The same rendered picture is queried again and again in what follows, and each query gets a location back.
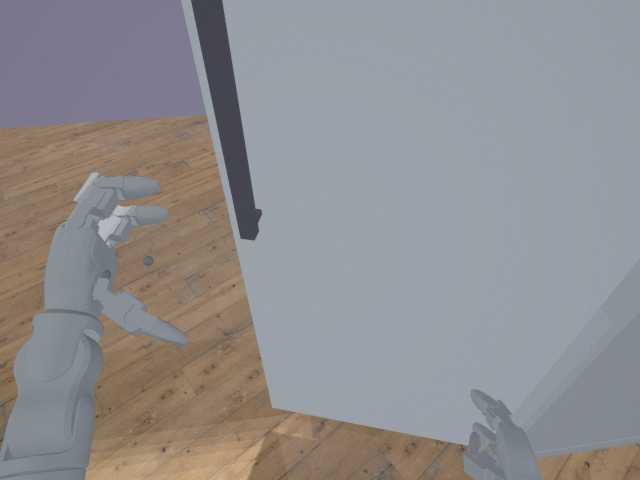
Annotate fridge door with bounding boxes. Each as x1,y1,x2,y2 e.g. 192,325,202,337
181,0,640,449

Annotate handle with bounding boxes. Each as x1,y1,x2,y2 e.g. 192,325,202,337
191,0,262,241

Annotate left robot hand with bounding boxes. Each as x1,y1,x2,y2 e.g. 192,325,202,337
44,172,187,346

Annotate left robot forearm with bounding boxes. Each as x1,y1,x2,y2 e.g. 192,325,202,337
0,310,104,480

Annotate right robot hand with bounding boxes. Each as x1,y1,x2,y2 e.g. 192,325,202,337
463,389,542,480

